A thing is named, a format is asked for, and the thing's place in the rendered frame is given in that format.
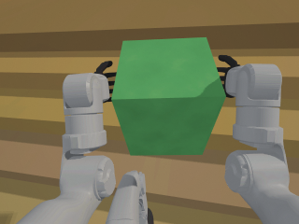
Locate robot right hand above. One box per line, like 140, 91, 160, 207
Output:
217, 55, 240, 98

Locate robot left upper arm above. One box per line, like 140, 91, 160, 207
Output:
16, 155, 116, 224

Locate right robot forearm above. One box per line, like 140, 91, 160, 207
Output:
225, 63, 290, 184

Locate robot left shin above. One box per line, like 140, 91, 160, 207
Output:
131, 170, 149, 224

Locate left robot forearm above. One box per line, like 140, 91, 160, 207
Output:
59, 73, 110, 191

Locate robot right upper arm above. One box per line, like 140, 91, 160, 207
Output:
224, 150, 299, 224

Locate carton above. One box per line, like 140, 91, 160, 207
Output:
111, 37, 226, 156

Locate robot left thigh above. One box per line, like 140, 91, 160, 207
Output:
106, 171, 146, 224

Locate robot left hand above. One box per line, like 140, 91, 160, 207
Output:
94, 61, 117, 103

